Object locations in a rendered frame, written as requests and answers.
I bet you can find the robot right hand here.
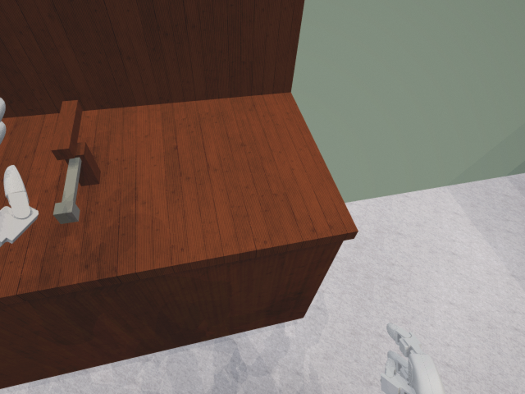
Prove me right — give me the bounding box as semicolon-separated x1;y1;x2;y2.
381;323;445;394

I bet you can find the robot left hand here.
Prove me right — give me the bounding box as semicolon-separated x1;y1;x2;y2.
0;98;39;247

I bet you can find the tap lever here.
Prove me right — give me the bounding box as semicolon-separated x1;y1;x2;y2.
53;157;82;224

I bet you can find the counter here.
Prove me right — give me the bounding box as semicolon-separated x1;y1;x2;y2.
0;0;358;389

